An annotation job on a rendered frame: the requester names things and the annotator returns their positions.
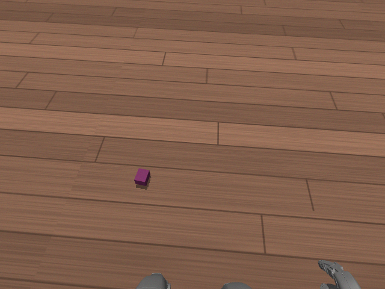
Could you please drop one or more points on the right robot hand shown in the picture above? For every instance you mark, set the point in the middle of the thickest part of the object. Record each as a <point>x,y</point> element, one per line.
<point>343,279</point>

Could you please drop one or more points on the small box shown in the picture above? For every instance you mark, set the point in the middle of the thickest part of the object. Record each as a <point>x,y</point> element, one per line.
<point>142,177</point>

